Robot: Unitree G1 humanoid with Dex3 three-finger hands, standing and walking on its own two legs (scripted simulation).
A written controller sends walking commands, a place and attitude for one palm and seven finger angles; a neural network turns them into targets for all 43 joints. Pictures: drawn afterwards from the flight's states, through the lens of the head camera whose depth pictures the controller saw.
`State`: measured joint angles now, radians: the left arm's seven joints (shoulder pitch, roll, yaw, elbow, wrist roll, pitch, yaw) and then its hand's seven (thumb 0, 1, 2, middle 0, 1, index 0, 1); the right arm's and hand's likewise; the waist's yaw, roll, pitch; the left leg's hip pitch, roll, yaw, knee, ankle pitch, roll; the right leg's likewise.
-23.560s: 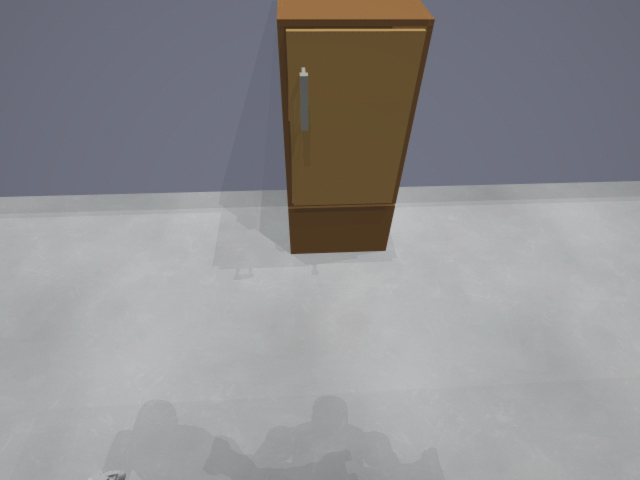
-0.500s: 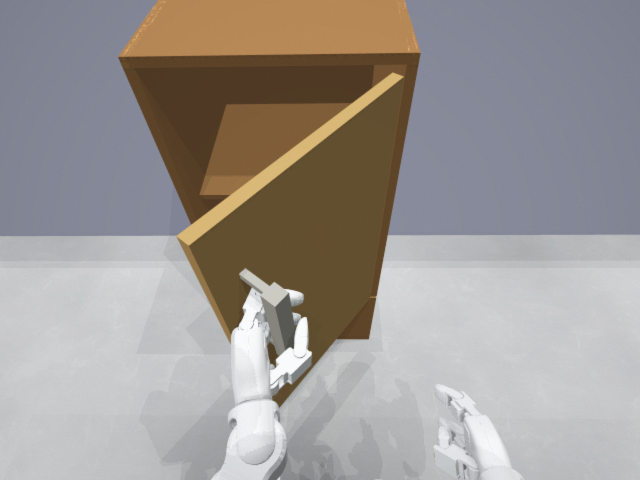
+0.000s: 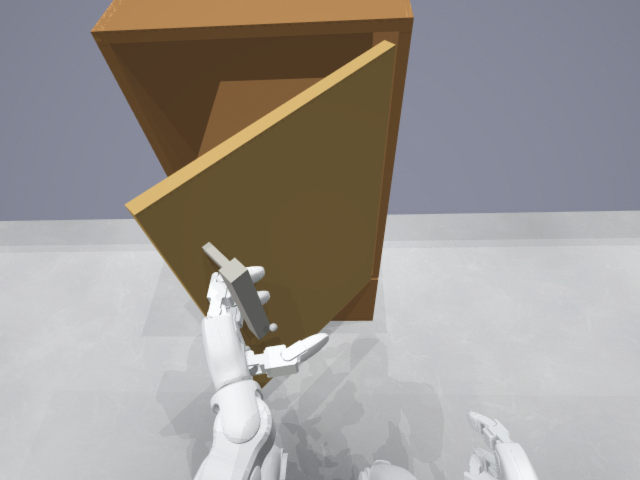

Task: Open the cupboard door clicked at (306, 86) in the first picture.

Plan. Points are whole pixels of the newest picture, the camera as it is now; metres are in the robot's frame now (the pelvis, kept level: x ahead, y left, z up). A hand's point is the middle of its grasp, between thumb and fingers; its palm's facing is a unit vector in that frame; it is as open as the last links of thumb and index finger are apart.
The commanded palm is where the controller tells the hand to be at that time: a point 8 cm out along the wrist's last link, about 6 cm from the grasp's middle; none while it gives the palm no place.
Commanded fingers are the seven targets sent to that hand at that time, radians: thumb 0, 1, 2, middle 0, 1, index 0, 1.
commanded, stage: open thumb and fingers to let go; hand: left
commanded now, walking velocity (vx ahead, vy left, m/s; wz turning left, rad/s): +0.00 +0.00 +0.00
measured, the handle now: (238, 293) +0.34 +0.11 +0.04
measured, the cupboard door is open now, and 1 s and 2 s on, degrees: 47 52 51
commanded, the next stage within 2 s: slide the hand sideways off the handle in 0.34 s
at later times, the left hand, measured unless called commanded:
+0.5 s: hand (266, 331) +0.29 +0.07 +0.03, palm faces +0.18 -0.98 -0.04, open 15.2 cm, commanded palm +0.25 +0.10 +0.04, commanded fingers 0.00 -0.50 0.30 -0.15 -0.30 -0.15 -0.30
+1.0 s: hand (255, 381) +0.23 +0.08 +0.04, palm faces -0.10 -0.99 +0.03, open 16.1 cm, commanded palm +0.20 +0.13 +0.04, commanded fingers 0.00 -0.50 0.30 -0.15 -0.30 -0.15 -0.30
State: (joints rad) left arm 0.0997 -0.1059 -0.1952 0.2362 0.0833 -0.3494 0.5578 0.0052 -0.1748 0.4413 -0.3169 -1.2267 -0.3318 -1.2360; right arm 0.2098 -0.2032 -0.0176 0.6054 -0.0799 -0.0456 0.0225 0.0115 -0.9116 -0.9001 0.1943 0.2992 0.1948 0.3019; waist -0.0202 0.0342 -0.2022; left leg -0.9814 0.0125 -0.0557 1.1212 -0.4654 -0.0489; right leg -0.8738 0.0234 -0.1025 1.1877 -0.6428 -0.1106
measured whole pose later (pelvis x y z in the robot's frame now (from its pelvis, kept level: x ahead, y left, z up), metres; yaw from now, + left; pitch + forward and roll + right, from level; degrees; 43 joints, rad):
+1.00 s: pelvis -0.01 +0.07 -0.01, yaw -3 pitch +16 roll -1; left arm 0.26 -0.03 -0.36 0.06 0.11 -0.38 0.29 -0.01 -0.50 0.30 -0.17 -0.31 -0.19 -0.32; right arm 0.23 -0.18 0.02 0.43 -0.02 0.05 0.06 0.01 -0.91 -0.90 0.20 0.30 0.20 0.30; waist -0.02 0.03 -0.19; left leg -1.00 0.01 0.00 1.21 -0.49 0.02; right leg -0.88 0.01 -0.04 1.22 -0.62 -0.02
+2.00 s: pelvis -0.01 +0.05 +0.00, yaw -2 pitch +14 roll -1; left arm 0.64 0.13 -0.10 -0.31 -0.12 -0.37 -0.01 -0.01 -0.50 0.30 -0.16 -0.30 -0.16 -0.30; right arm 0.27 -0.19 0.01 0.38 0.02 0.02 -0.03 0.01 -0.91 -0.90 0.20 0.30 0.20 0.30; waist 0.01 0.07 -0.19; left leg -0.93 0.02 -0.03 1.18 -0.50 -0.01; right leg -0.80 0.03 -0.07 1.18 -0.63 -0.05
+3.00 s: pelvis +0.03 +0.08 +0.09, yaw -4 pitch -2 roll -1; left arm 0.48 0.37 0.35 -0.44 -0.08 -0.04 0.12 0.01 0.69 0.82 -0.21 -0.30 -0.21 -0.30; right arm 0.21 -0.22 0.05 0.58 0.01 -0.06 -0.09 0.01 -0.91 -0.90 0.20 0.30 0.20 0.30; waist 0.07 0.05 -0.03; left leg -0.20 -0.02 0.03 0.50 -0.26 0.04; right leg -0.07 -0.01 -0.01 0.44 -0.33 0.01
